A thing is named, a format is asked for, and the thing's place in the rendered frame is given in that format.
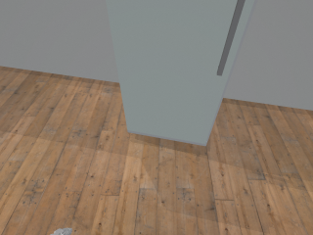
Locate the fridge door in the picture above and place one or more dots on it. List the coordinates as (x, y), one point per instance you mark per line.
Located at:
(167, 54)

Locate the handle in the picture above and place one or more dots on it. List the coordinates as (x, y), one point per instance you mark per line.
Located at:
(230, 36)

